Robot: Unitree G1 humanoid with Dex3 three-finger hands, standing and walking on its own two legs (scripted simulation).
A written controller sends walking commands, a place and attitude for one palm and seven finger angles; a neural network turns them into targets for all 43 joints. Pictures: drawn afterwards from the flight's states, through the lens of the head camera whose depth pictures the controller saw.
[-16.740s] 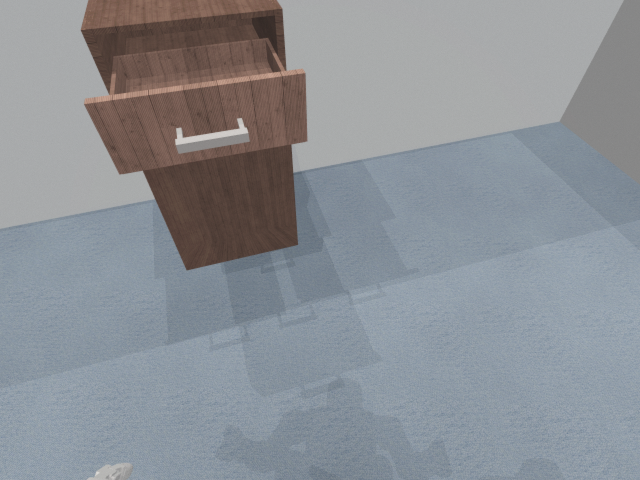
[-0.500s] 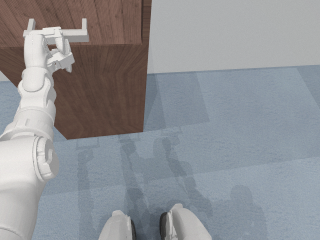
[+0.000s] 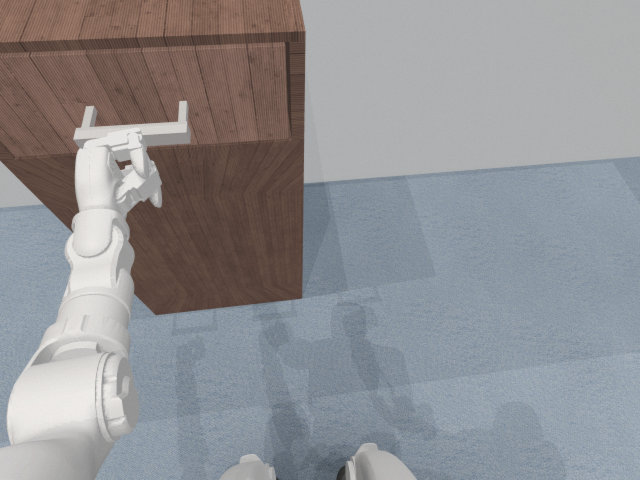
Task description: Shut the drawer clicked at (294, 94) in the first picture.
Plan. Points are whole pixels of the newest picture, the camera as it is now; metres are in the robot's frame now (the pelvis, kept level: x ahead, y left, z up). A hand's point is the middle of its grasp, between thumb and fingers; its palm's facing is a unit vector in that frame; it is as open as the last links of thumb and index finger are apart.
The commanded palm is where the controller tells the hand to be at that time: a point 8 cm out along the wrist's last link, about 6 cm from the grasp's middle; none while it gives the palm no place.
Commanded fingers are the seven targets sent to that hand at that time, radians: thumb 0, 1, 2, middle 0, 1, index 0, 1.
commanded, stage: draw the hand back to the body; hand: left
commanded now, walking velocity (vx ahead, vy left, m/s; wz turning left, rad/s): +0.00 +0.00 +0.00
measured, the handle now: (136, 123) +0.56 +0.21 +0.07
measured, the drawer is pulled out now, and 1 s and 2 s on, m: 0.00 0.00 0.00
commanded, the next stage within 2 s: step back with the hand held close in 1.38 s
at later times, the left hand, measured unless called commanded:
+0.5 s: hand (72, 253) +0.34 +0.21 +0.14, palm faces +0.09 -1.00 -0.03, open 3.3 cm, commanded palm +0.30 +0.26 +0.14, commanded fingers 0.00 0.90 0.90 -1.40 -1.60 -1.40 -1.60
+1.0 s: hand out of the picture +0.22 +0.24 +0.18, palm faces +0.36 -0.88 -0.32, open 3.3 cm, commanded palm +0.17 +0.28 +0.20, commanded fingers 0.00 0.90 0.90 -1.40 -1.60 -1.40 -1.60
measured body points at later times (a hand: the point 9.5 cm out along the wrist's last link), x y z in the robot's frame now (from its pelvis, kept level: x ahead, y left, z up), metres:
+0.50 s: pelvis +0.01 +0.00 +0.03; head +0.04 -0.01 +0.48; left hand +0.33 +0.26 +0.14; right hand +0.18 -0.24 -0.06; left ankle -0.02 +0.08 -0.69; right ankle +0.00 -0.11 -0.69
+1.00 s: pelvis +0.00 +0.00 +0.05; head -0.01 -0.02 +0.50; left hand +0.20 +0.28 +0.20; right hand +0.19 -0.21 -0.04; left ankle -0.02 +0.08 -0.69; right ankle +0.00 -0.11 -0.69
